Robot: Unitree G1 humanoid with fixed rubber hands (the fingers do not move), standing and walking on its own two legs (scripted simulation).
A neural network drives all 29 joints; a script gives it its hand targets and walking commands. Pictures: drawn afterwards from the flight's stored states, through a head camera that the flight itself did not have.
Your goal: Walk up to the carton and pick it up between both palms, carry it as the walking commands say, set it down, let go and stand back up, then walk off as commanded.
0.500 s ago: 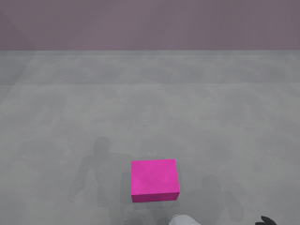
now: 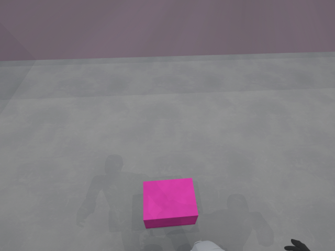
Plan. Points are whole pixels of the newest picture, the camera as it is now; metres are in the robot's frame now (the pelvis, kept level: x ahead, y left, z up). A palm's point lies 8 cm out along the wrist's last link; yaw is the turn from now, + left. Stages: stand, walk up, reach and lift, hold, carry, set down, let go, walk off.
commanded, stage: walk up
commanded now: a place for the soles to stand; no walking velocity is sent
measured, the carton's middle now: (169, 203) +0.45 -0.01 -0.65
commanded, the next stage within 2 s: none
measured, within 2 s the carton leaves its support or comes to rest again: neither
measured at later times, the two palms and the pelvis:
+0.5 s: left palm out of the picture +0.07 +0.33 -0.10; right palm out of the picture +0.07 -0.31 -0.08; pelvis +0.00 +0.01 +0.01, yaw -1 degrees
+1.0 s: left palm out of the picture +0.08 +0.33 -0.10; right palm out of the picture +0.07 -0.31 -0.10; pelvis +0.01 +0.00 +0.01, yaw -2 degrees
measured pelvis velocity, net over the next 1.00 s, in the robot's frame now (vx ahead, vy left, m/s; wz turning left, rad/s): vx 0.01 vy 0.00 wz -0.03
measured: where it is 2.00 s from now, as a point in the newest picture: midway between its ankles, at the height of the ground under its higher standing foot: outside the picture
